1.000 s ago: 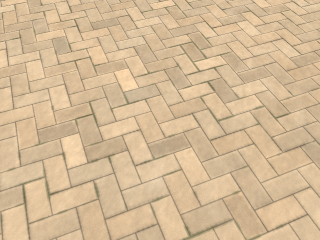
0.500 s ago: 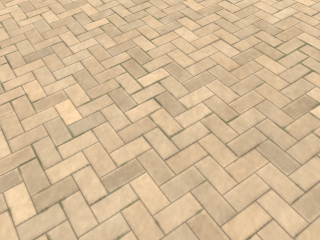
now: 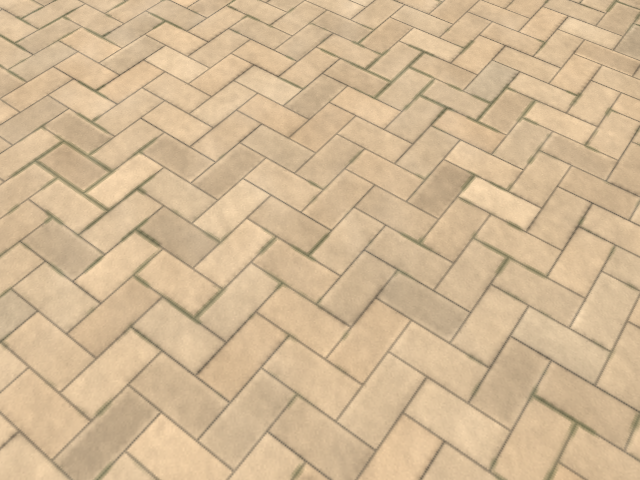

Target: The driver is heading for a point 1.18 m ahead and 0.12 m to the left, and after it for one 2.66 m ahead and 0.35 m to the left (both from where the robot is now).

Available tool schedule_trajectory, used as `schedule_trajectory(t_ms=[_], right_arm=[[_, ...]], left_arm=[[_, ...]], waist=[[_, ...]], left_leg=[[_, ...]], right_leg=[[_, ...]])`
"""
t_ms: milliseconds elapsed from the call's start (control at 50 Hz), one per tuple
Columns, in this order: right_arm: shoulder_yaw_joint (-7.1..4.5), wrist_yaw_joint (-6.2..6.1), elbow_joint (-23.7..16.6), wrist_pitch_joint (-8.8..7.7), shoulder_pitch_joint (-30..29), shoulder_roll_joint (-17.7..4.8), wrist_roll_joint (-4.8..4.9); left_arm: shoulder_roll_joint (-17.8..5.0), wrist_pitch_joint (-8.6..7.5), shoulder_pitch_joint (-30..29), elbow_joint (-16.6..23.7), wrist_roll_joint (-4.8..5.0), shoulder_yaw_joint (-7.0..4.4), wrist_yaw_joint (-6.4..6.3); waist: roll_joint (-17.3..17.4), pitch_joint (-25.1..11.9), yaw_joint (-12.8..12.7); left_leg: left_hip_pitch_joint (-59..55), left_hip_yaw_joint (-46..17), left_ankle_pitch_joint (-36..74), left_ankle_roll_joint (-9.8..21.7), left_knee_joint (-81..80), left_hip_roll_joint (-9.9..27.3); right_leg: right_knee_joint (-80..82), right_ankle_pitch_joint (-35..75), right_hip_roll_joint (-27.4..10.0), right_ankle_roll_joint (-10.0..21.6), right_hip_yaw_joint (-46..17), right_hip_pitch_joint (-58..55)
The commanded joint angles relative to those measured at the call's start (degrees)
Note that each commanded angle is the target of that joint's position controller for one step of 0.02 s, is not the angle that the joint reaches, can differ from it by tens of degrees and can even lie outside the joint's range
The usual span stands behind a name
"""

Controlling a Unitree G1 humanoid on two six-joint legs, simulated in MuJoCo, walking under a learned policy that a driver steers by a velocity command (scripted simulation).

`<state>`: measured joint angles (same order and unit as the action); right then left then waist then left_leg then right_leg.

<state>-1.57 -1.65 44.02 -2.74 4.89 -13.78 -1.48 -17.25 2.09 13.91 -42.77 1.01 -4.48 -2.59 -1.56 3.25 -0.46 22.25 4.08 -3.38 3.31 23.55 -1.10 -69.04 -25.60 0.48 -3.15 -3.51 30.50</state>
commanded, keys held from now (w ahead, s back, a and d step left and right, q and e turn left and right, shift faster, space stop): e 0.10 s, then no key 0.88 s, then w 0.02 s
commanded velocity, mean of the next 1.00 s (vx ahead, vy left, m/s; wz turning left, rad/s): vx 0.01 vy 0.00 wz -0.20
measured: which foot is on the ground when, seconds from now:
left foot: down 0.00-0.26, up 0.28-0.60, down 0.62-1.00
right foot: up 0.00-0.24, down 0.26-1.00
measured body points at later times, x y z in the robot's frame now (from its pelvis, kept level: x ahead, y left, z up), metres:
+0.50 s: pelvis +0.02 -0.06 +0.01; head +0.04 -0.09 +0.46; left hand +0.21 +0.16 -0.08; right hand +0.09 -0.34 -0.13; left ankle +0.05 +0.10 -0.69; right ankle +0.02 -0.14 -0.73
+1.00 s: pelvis +0.03 -0.04 +0.00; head +0.03 -0.04 +0.45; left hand +0.16 +0.19 -0.13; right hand +0.06 -0.30 -0.14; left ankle +0.04 +0.09 -0.73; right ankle +0.02 -0.14 -0.73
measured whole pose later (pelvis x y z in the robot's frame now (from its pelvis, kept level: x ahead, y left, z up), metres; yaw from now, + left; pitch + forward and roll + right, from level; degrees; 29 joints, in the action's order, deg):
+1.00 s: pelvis +0.03 -0.04 +0.00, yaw -9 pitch -1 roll +0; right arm -1.5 -1.9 56.6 -0.7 10.8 -12.1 -0.2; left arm -12.1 -0.3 12.6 -49.7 -0.5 -3.1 -1.6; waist 0.0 1.9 0.5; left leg 11.8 -0.1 -17.2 -1.2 30.3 1.4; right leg -30.1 -15.6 1.8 1.8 0.4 13.2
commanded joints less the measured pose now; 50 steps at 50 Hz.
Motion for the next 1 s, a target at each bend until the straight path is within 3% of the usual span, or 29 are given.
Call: schedule_trajectory(t_ms=[20, 100, 180, 220, 240, 260, 280, 300, 320, 340, 380, 420, 480, 520, 560, 580, 600, 620, 640, 660, 680, 720, 780, 980, 1000], right_arm=[[-2.26, -0.58, -2.8, -0.46, -0.2, -8.3, 0.16], [-3.26, -0.99, -3.1, 0.57, -1.0, -10.8, 0.78], [-3.61, -0.15, -2.1, 1.56, 0.1, -11.9, 1.83], [-3.29, 0.11, -1.6, 2.16, -0.3, -11.3, 2.73], [-2.85, 0.27, -0.7, 2.42, 1.6, -9.8, 3.01], [-2.03, 0.77, 0.1, 2.48, 3.9, -6.9, 2.62], [-0.49, 1.81, -1.7, 2.20, 4.7, -2.3, -0.24], [-2.30, 1.04, -3.0, 1.99, -0.1, -7.1, 0.40], [-3.19, 0.56, -2.7, 2.35, -1.1, -9.7, 1.61], [-3.44, 0.32, -1.2, 2.88, 1.3, -9.1, 1.82], [-3.62, -0.24, 1.6, 3.78, 5.1, -8.1, 0.92], [-3.34, -0.22, 2.1, 3.64, 5.8, -6.7, 1.34], [-2.14, -0.08, 1.3, 3.34, 2.2, -4.5, 1.52], [-1.93, 0.13, 1.0, 3.32, 1.6, -4.9, 1.69], [-1.80, 0.26, 1.5, 3.18, 2.5, -5.2, 1.92], [-1.61, 0.34, 2.2, 2.96, 3.9, -4.8, 1.74], [-1.48, 0.45, 2.9, 2.69, 5.1, -5.3, 1.05], [-1.72, 0.34, 3.4, 2.49, 6.9, -7.4, 0.29], [-2.65, 0.22, 4.1, 2.52, 7.1, -11.2, 0.73], [-2.72, 0.55, 4.9, 2.48, 6.4, -9.5, 1.83], [-2.12, 0.75, 5.0, 2.29, 5.7, -6.8, 1.81], [-1.64, 0.55, 5.4, 1.81, 4.5, -5.6, 1.07], [-1.46, 0.16, 6.9, 1.39, 5.2, -5.4, 1.16], [-1.12, -0.53, 10.7, 1.53, 6.0, -4.9, 1.30], [-1.18, -0.58, 11.6, 1.65, 7.3, -4.8, 1.44]], left_arm=[[-1.3, 0.13, 5.3, 3.7, -0.16, -0.20, -0.20], [-2.1, 0.08, 1.6, 6.5, -0.36, 0.08, 0.66], [-2.6, 0.05, 1.2, 7.2, -0.57, 0.16, 1.53], [-2.2, -0.09, 3.9, 6.2, -0.73, 0.01, 2.06], [-3.0, -0.08, 5.6, 5.4, -0.90, -0.40, 2.16], [-5.3, -0.03, 6.6, 5.7, -1.22, -1.01, 1.98], [-10.2, 0.26, 4.6, 8.0, -1.54, -1.51, 1.06], [-11.7, -0.80, 3.8, 8.9, -3.45, -1.71, 1.44], [-9.6, -2.07, 1.0, 9.0, -3.95, -1.19, 1.86], [-7.5, -3.07, -2.3, 8.7, -3.12, -0.64, 2.06], [-3.7, -4.01, -5.8, 8.6, -1.85, 0.72, 2.02], [-1.4, -4.35, -5.3, 7.7, -2.17, 1.58, 1.84], [-2.0, -3.99, -3.5, 6.2, -2.06, 1.35, 1.42], [-2.9, -3.52, -2.4, 5.1, -2.03, 1.04, 1.36], [-2.6, -3.28, -2.9, 4.3, -1.59, 1.16, 1.44], [-2.2, -3.21, -3.6, 3.8, -1.07, 1.32, 1.47], [-2.0, -3.42, -2.9, 3.0, -0.76, 1.37, 1.55], [-1.1, -3.92, -1.5, 2.5, -1.34, 1.68, 1.70], [-1.6, -4.50, 0.8, 2.3, -2.13, 1.31, 2.20], [-1.6, -4.60, -0.4, 2.0, -2.31, 1.20, 2.19], [-2.0, -4.41, -3.6, 2.0, -2.13, 1.09, 2.02], [-0.7, -3.52, -5.2, 2.1, -1.68, 1.05, 1.45], [-0.1, -2.91, -3.8, 0.8, -1.78, 0.80, 1.31], [0.1, -3.11, -1.7, -4.4, -1.45, 0.27, 0.81], [-0.2, -3.00, -0.4, -5.5, -1.29, 0.10, 0.70]], waist=[[7.1, -8.0, -0.5], [7.2, -10.0, 0.1], [8.4, -9.5, 0.4], [7.9, -9.6, -1.5], [7.4, -9.5, -1.8], [2.3, -9.0, -1.5], [-14.4, -8.8, 1.8], [-12.8, -7.5, -1.6], [-8.1, -5.7, -0.7], [-7.0, -5.4, 1.3], [-5.6, -6.6, 3.0], [-5.0, -7.8, 3.3], [-5.9, -7.6, 0.8], [-6.4, -7.4, -0.4], [-6.1, -6.6, -0.2], [-5.1, -6.1, 1.1], [-3.7, -6.3, 1.8], [-1.2, -8.1, 1.3], [4.7, -8.0, -1.5], [7.4, -7.6, -0.6], [5.9, -6.2, 1.0], [5.6, -5.0, 1.0], [4.4, -4.1, 0.8], [1.5, -2.4, 1.1], [1.2, -3.5, 1.1]], left_leg=[[-6.9, -11.2, 4.3, 12.8, -11.0, 16.1], [-8.8, -8.8, 0.9, 13.1, -11.6, 18.7], [-8.2, -6.6, -3.6, 11.6, -10.0, 18.1], [-7.6, -5.2, -4.5, 9.2, -6.1, 17.2], [-5.7, -3.7, -5.6, 6.5, -2.8, 15.5], [-0.4, 0.1, -11.4, 1.5, 5.0, 12.0], [12.2, 5.5, -30.5, -4.7, 21.6, 4.7], [14.3, -2.1, -33.2, -5.1, 30.2, 3.1], [13.1, -4.6, -28.3, -4.7, 35.2, 3.9], [12.9, -5.3, -23.2, -4.6, 36.3, 4.1], [9.7, -5.8, -16.9, -6.0, 38.5, 4.5], [6.8, -5.9, -14.1, -6.8, 35.8, 4.6], [3.4, -5.3, -15.2, -7.2, 23.2, 4.7], [0.6, -4.5, -18.7, -7.1, 18.1, 4.2], [-2.4, -4.1, -17.7, -6.5, 11.1, 3.8], [-5.7, -3.7, -11.3, -5.9, 3.8, 3.5], [-10.4, -4.7, -2.5, -5.1, -1.2, 4.0], [-15.5, -8.0, 7.2, -4.2, -0.7, 7.0], [-17.0, -8.0, 11.3, -2.7, 3.1, 8.5], [-13.0, -7.1, 3.1, -1.3, 3.7, 6.9], [-10.4, -7.0, -1.1, -1.6, 2.5, 6.1], [-8.6, -6.7, -2.7, -2.6, 1.5, 5.7], [-8.3, -6.4, -4.8, -3.0, 1.6, 5.2], [-8.4, -6.0, -6.8, -2.8, 1.3, 4.3], [-8.5, -5.0, -13.5, -2.4, 1.7, 3.3]], right_leg=[[4.4, 2.5, -3.2, -0.5, 1.1, -0.1], [13.1, 5.7, -5.1, 0.4, 2.1, -2.6], [24.0, 5.5, -3.0, 2.7, 4.7, -9.4], [35.8, 10.6, -1.1, 4.9, 6.8, -15.7], [41.1, 12.2, 0.3, 6.4, 7.1, -20.1], [47.5, 16.4, -4.7, 8.9, -0.7, -25.2], [48.6, 32.8, -19.6, 14.5, -18.9, -30.1], [52.3, 30.0, -23.8, 22.1, -22.5, -19.5], [53.1, 26.5, -19.6, 20.4, -17.7, -17.3], [52.7, 25.6, -16.1, 17.2, -13.2, -17.1], [51.6, 30.9, -12.9, 14.6, -7.8, -16.8], [50.6, 35.6, -11.6, 14.5, -5.2, -18.2], [49.2, 35.6, -11.4, 14.9, -5.3, -21.7], [48.6, 34.1, -12.5, 16.2, -7.3, -22.3], [47.9, 31.7, -12.6, 16.4, -9.0, -21.9], [47.0, 30.7, -11.6, 15.3, -8.7, -20.9], [46.6, 29.6, -10.5, 13.4, -8.3, -19.3], [45.6, 26.0, -8.4, 10.9, -7.3, -17.7], [44.9, 21.4, -4.3, 9.0, -3.9, -15.8], [45.0, 19.4, -1.9, 7.3, -0.9, -17.7], [43.7, 18.5, -1.6, 6.6, -0.2, -18.8], [43.1, 19.7, -1.8, 6.9, -0.2, -18.9], [43.5, 18.8, -1.9, 7.1, -0.2, -19.0], [44.2, 17.6, -1.8, 6.1, 0.3, -18.8], [44.3, 10.4, -1.2, 6.5, 0.8, -19.2]])
Keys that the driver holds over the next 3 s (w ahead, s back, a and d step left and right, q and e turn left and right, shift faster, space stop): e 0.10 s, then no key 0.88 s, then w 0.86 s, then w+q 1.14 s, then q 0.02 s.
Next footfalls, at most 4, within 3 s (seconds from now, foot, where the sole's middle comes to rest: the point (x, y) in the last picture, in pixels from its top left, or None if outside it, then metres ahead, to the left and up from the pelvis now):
0.26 right None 0.06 -0.15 -0.77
0.62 left None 0.08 0.08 -0.77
1.70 right None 0.43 -0.20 -0.77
2.26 left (324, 336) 0.76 0.02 -0.77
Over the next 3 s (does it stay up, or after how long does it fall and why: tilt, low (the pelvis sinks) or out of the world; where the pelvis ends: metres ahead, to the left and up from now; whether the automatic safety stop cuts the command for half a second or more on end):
stays up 1.01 -0.04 0.01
